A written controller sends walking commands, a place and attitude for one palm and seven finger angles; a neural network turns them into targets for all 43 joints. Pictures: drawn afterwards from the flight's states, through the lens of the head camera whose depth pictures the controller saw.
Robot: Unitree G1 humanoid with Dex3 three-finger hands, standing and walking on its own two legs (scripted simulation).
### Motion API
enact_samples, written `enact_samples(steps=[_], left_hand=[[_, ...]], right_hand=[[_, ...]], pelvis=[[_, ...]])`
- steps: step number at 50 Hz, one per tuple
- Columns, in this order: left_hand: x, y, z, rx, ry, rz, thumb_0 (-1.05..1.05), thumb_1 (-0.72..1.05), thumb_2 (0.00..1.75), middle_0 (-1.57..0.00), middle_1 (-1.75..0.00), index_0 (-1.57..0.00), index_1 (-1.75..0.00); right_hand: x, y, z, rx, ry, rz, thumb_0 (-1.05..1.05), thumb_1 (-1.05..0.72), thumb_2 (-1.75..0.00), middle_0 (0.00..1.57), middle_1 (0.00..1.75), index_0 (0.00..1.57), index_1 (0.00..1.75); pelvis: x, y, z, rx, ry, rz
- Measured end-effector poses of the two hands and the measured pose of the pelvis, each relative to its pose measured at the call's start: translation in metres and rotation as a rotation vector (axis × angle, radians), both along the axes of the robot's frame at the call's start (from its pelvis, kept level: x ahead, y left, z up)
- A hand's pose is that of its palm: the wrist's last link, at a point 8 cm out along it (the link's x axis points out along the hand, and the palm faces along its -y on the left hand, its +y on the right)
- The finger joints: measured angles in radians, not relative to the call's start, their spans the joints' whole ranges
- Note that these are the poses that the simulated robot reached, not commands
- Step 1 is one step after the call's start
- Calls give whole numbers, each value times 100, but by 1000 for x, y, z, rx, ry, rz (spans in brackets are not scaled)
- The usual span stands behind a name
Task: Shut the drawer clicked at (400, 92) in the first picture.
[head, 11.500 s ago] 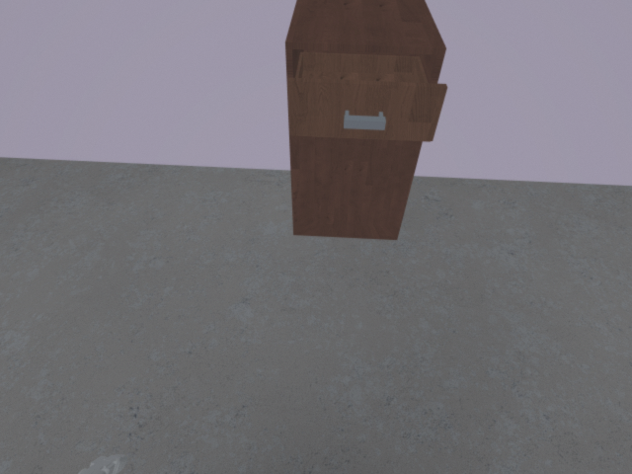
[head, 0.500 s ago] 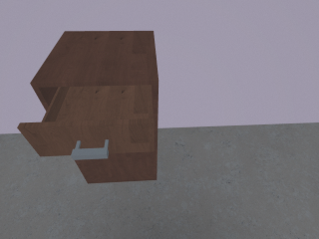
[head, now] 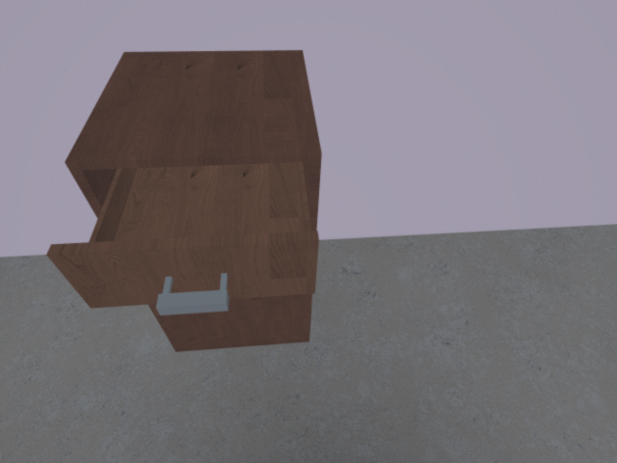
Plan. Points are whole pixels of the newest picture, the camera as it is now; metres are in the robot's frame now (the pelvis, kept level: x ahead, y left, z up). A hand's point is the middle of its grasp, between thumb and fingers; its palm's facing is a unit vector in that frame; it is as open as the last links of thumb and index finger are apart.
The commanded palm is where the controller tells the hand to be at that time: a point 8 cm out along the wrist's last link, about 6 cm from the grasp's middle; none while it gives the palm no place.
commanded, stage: come to a stop and stand still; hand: left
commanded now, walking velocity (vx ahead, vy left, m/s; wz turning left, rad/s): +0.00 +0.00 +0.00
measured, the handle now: (195, 291) +0.38 +0.21 -0.06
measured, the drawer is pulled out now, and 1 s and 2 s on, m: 0.19 0.19 0.19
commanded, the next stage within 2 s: look again from close up in 0.46 s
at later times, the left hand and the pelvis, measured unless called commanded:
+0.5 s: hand out of the picture -0.01 +0.17 -0.18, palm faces +0.02 -0.99 -0.15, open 7.4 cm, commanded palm none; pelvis +0.00 +0.02 +0.00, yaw -1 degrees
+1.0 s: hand out of the picture -0.01 +0.16 -0.18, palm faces +0.02 -0.99 -0.15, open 7.3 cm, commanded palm none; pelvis +0.01 +0.01 +0.00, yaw -1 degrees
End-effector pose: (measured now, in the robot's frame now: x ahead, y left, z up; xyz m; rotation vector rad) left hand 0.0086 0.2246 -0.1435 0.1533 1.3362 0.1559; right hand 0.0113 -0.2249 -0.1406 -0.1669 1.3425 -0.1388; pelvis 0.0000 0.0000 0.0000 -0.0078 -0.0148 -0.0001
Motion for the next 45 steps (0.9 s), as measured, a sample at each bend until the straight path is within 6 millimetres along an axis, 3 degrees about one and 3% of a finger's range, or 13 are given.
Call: enact_samples(steps=[7,14,35,45], left_hand=[[-20,-4,-4,-27,58,16,0,91,90,-20,-30,-20,-30],[-24,-8,-6,-50,67,21,0,91,90,-20,-30,-20,-30],[-20,1,-3,-33,76,8,0,91,90,-20,-30,-20,-30],[-22,-8,-3,-45,98,7,0,91,90,-20,-30,-20,-30]], right_hand=[[13,2,2,-15,-19,9,1,-92,-90,20,30,20,30],[14,7,3,-20,-19,7,1,-92,-90,20,30,20,30],[-38,35,-4,36,97,-54,1,-91,-90,20,30,20,30],[-46,34,-4,40,122,-72,1,-91,-90,20,30,20,30]], pelvis=[[4,6,1,-2,-10,-2],[5,11,1,-3,-19,-4],[4,19,2,4,-20,-16],[7,16,2,8,-10,-22]])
